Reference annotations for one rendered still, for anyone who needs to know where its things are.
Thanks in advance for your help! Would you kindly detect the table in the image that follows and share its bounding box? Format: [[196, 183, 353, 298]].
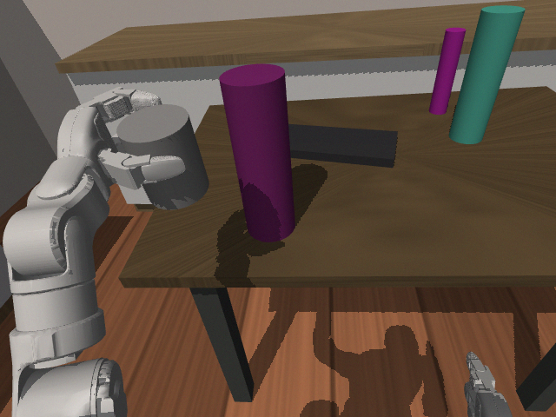
[[118, 86, 556, 412]]

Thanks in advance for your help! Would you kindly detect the left robot arm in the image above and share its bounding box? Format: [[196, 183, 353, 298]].
[[3, 156, 128, 417]]

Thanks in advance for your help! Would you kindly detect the left robot hand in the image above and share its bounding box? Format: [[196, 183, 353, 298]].
[[57, 87, 186, 190]]

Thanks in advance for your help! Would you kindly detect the right robot hand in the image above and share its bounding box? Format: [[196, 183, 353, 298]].
[[464, 352, 513, 417]]

